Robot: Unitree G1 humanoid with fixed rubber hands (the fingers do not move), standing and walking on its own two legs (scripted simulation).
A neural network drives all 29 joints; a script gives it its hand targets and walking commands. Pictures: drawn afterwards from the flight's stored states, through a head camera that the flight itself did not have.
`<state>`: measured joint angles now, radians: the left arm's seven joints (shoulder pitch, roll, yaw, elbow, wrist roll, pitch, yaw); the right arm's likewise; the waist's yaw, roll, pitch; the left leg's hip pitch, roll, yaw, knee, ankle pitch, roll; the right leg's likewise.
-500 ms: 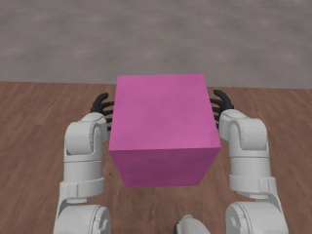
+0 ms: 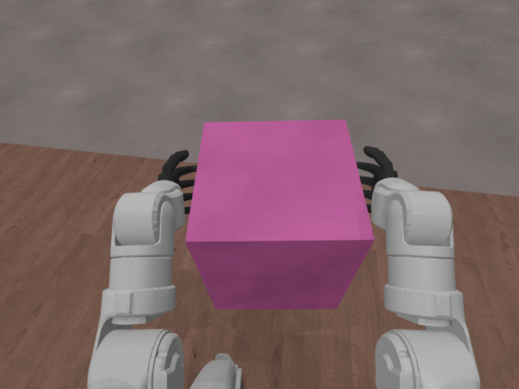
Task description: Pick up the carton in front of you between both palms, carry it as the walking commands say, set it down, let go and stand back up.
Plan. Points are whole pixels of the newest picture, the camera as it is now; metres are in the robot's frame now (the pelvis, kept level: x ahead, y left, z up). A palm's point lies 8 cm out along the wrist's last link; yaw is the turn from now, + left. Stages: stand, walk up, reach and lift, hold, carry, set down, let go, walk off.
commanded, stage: carry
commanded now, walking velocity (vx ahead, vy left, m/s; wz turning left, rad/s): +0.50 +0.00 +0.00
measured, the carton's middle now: (275, 222) +0.37 +0.02 +0.04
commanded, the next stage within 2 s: none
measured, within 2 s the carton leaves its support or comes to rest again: neither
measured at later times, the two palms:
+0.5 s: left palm (217, 104) +0.66 +0.16 +0.05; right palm (357, 108) +0.64 -0.14 +0.06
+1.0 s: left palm (235, 46) +0.94 +0.15 +0.03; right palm (343, 42) +0.97 -0.15 +0.03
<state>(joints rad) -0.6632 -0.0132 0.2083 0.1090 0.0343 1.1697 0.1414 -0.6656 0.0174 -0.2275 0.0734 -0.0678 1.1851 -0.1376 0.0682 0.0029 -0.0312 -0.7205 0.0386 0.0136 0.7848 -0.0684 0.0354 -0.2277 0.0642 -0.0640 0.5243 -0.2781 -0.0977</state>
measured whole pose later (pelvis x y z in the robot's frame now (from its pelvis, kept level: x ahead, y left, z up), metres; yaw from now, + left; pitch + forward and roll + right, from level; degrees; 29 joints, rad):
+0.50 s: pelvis +0.30 +0.03 -0.04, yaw -1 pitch +5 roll -1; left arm -0.56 -0.04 0.20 0.04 0.07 1.14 0.12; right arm -0.58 0.03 -0.19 0.09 -0.03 1.10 -0.12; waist -0.07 0.00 -0.02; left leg -0.25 -0.07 0.08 0.53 -0.25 0.13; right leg -0.71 -0.05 0.00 0.86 -0.13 -0.03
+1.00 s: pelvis +0.60 -0.02 -0.08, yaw +1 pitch +6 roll +2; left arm -0.64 0.00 0.20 0.12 0.03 1.18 0.13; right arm -0.66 0.01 -0.21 0.11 -0.06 1.19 -0.12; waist 0.06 0.00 -0.03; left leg -0.74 0.05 -0.01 0.96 -0.19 0.02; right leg -0.28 0.07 -0.08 0.52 -0.21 -0.12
